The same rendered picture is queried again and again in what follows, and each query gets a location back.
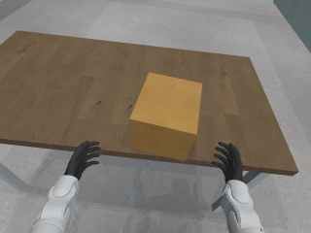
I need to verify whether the left robot hand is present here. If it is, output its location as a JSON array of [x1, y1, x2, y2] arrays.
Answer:
[[64, 141, 101, 181]]

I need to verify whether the robot right forearm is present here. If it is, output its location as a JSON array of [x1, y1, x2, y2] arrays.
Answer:
[[221, 180, 264, 233]]

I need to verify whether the right robot hand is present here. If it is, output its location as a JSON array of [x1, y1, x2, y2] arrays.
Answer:
[[212, 142, 243, 183]]

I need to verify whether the carton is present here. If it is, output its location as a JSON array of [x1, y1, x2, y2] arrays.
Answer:
[[129, 72, 202, 161]]

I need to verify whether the robot left forearm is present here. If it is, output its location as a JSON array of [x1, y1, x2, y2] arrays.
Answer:
[[29, 175, 80, 233]]

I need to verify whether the table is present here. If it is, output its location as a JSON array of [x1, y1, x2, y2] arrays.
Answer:
[[0, 30, 299, 213]]

